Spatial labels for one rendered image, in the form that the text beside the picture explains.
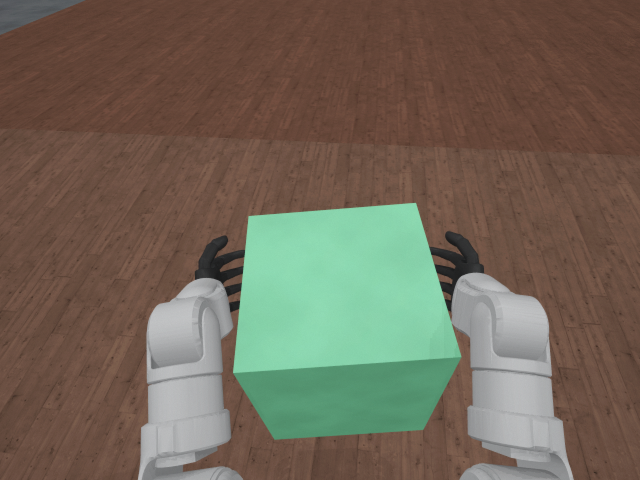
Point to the robot right forearm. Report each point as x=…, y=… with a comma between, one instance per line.
x=512, y=412

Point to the left robot hand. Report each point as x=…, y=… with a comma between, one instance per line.
x=209, y=267

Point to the robot left forearm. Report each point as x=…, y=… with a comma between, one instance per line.
x=186, y=415

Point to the carton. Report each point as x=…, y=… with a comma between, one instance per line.
x=343, y=328

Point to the right robot hand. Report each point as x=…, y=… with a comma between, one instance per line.
x=468, y=263

